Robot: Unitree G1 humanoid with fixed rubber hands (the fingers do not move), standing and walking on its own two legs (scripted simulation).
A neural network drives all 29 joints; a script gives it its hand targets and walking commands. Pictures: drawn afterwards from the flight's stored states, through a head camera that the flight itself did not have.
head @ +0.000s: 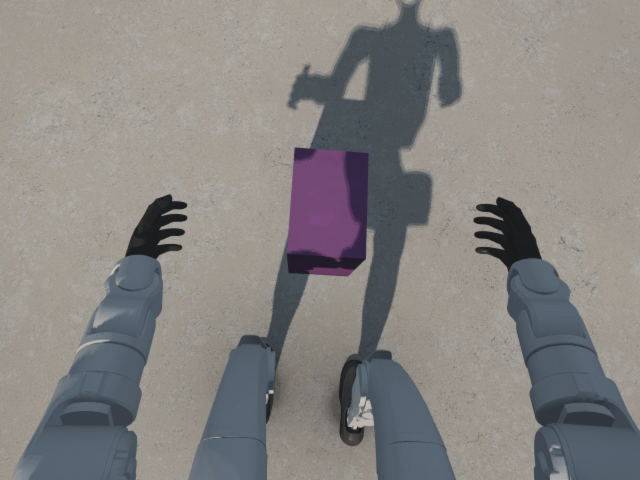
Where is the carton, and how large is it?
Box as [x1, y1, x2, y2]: [287, 147, 368, 275]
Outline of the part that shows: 295,147 287,244 288,270 289,272 348,275 365,258 368,153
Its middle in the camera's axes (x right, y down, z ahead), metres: +0.01 -0.04 +0.98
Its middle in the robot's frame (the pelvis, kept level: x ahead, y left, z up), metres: +0.54 -0.02 -0.55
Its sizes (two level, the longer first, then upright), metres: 0.241 0.166 0.285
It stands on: the floor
